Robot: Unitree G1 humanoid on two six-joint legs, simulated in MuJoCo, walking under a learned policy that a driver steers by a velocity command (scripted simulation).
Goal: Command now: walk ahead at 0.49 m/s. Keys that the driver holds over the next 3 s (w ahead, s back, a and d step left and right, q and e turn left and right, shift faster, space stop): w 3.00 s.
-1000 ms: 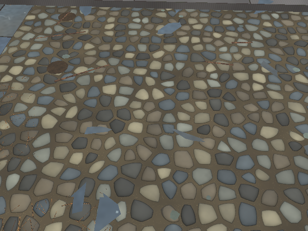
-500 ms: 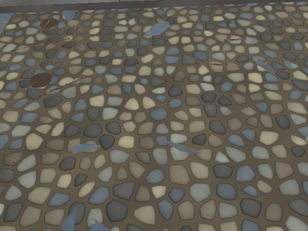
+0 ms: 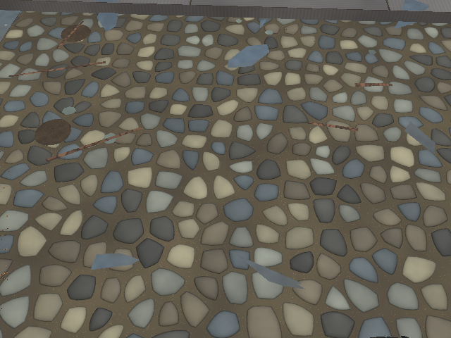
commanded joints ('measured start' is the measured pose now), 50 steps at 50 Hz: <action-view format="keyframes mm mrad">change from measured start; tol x16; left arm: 1 95 28 10 -80 -14 -4 -11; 22 -627 86 21 -276 7 32 -47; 25 -525 109 34 -253 9 18 -37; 28 -52 255 90 -122 51 -6 -5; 33 -268 108 59 -117 1 -5 -31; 50 25 134 45 21 12 -18 -4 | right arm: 1 472 -265 -81 93 -32 -1 -18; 4 245 -106 -53 72 18 -10 3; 29 603 -46 -10 195 47 -39 -20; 50 -80 -68 -22 -18 4 3 15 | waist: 1 -120 181 -329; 5 -38 -38 11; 24 -85 61 29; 29 68 -228 -395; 33 -43 -47 -48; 50 10 -82 49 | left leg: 1 795 482 -783 -118 -88 253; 3 492 403 -660 -323 -388 209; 7 217 275 -374 -402 -46 108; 21 528 240 -190 -350 406 28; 26 571 260 -154 -52 810 7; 28 178 157 -77 464 333 -40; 29 -103 -17 -78 774 -430 -65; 43 -197 163 -72 302 79 -129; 50 -196 121 -48 85 54 -87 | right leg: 1 -669 -6 19 946 -90 11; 16 -771 -198 -53 310 494 68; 23 -775 -141 -72 118 388 25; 27 -220 -88 -65 -20 345 -70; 29 236 -555 655 -128 280 -276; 35 -275 -325 205 -301 482 -123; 50 -41 -328 69 -300 730 -107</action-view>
